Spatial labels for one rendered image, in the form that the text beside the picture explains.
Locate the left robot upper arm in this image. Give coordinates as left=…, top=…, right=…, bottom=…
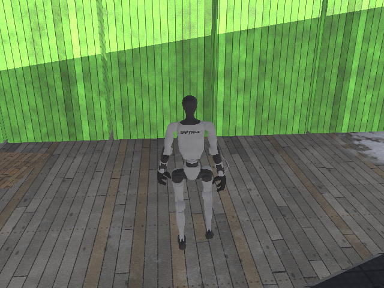
left=163, top=122, right=178, bottom=155

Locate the right robot upper arm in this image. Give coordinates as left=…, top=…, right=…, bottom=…
left=203, top=121, right=218, bottom=155

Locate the right robot hand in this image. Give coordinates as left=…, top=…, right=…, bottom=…
left=212, top=175, right=226, bottom=192

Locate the right robot thigh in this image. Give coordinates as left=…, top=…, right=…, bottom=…
left=200, top=166, right=212, bottom=201

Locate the right robot foot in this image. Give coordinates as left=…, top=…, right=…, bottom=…
left=205, top=230, right=214, bottom=239

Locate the left robot hand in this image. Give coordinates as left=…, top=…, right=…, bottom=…
left=157, top=171, right=171, bottom=185

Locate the left robot forearm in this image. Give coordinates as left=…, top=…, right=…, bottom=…
left=158, top=147, right=169, bottom=173

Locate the right robot forearm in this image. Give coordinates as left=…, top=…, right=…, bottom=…
left=212, top=146, right=225, bottom=176

